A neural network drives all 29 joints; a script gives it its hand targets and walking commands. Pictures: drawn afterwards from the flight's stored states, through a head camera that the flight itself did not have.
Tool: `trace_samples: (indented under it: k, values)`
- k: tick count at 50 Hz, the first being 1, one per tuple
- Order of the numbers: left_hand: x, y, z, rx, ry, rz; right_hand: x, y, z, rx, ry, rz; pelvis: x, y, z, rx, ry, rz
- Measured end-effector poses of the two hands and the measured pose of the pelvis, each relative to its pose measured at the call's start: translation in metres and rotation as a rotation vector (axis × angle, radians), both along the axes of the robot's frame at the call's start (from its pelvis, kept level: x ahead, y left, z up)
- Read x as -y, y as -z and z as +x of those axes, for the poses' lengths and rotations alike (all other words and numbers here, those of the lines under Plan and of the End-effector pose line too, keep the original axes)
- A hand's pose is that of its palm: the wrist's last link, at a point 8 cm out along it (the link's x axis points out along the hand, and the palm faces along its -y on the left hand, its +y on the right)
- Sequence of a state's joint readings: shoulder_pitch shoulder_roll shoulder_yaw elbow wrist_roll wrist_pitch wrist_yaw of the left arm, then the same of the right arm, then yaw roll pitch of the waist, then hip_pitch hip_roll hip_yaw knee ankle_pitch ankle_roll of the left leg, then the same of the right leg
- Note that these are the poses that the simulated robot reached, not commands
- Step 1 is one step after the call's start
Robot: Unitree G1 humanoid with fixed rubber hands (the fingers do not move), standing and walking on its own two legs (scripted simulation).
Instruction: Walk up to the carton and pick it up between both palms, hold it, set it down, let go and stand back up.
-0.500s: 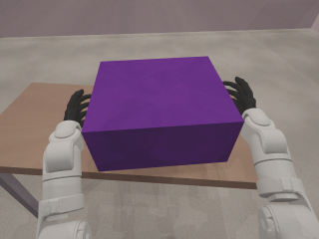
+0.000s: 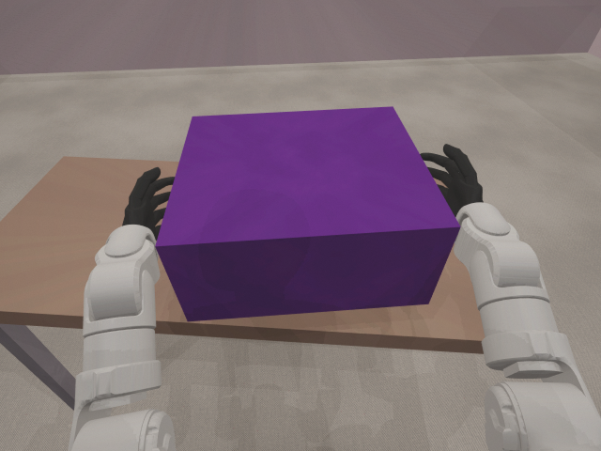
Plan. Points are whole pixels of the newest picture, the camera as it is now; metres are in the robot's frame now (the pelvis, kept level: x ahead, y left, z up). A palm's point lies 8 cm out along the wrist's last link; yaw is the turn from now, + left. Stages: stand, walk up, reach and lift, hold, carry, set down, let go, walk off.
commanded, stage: hold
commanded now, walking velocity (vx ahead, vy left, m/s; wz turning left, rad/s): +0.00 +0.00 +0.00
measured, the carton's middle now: (301, 202) +0.41 +0.01 +0.14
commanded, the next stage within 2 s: none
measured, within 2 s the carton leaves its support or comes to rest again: neither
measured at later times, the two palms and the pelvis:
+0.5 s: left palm (141, 227) +0.35 +0.21 +0.15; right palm (457, 199) +0.37 -0.20 +0.18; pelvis +0.01 +0.00 +0.00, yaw +0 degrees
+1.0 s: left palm (140, 228) +0.34 +0.21 +0.16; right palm (464, 203) +0.36 -0.20 +0.18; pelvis +0.00 +0.00 +0.00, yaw +0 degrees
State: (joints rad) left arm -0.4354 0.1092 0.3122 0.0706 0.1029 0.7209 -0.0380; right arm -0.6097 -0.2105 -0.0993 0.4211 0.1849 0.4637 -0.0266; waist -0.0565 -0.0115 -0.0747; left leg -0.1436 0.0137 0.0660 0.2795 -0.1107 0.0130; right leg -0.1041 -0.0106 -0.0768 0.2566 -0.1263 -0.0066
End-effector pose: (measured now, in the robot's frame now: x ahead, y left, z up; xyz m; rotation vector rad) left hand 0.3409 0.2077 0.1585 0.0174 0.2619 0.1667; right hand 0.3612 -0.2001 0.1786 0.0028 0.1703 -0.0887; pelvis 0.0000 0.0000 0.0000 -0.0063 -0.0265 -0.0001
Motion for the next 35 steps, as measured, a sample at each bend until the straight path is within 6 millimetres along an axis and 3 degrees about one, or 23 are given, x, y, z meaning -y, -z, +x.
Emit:
trace_samples:
  k: [22, 35]
  values:
    - [-0.003, 0.004, 0.007, 0.003, 0.003, 0.003, -0.004, -0.002, 0.008, 0.005, -0.005, -0.017, -0.001, 0.0, 0.009, -0.006, -0.003, -0.001]
    - [-0.001, 0.002, 0.003, 0.004, 0.001, 0.005, -0.002, 0.001, 0.003, 0.005, 0.0, 0.0, -0.002, -0.001, 0.01, -0.002, -0.002, -0.001]
